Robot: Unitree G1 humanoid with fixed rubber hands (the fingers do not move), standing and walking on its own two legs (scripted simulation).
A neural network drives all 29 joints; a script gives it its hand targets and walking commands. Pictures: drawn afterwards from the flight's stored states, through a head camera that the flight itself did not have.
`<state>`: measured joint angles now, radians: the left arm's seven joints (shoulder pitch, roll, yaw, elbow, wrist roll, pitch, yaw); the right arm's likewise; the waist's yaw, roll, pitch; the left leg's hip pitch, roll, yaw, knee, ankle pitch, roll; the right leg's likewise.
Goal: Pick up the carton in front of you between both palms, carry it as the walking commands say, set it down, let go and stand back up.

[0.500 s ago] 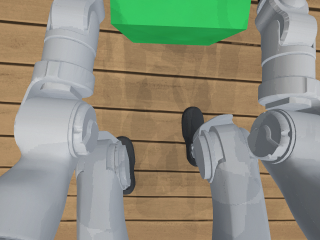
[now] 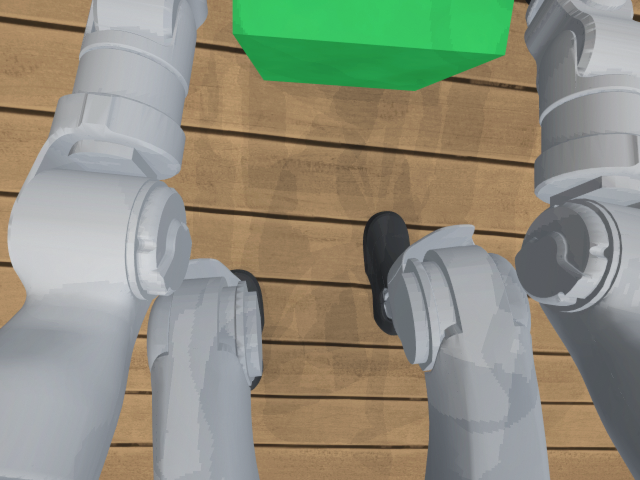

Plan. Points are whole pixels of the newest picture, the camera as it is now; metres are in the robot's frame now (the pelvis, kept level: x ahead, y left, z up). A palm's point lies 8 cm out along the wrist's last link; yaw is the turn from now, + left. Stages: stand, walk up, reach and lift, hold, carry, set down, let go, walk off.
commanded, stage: set down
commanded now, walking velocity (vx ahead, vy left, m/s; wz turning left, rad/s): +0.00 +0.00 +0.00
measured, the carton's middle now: out of the picture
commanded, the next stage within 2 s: let go in 1.92 s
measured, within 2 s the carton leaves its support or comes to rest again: rests again in 0.02 s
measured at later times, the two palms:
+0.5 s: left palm out of the picture +0.58 +0.05 -0.18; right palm out of the picture +0.52 -0.26 -0.17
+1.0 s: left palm out of the picture +0.62 +0.09 -0.16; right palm out of the picture +0.52 -0.28 -0.16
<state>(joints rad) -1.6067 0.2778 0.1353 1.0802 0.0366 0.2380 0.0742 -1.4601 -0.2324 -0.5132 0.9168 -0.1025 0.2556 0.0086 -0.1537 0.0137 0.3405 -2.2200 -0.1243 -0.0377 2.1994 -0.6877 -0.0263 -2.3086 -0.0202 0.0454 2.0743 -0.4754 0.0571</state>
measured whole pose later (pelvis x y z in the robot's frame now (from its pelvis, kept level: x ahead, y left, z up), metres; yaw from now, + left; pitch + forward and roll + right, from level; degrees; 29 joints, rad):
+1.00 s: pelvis +0.00 -0.01 +0.00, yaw -1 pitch +38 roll -3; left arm -1.69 0.49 -0.11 1.12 -0.19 0.16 0.06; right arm -1.50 -0.33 -0.37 1.07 0.12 0.08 -0.09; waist -0.15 0.01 0.42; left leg -2.19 -0.12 -0.07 2.23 -0.70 -0.05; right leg -2.27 -0.03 0.01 2.10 -0.48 0.04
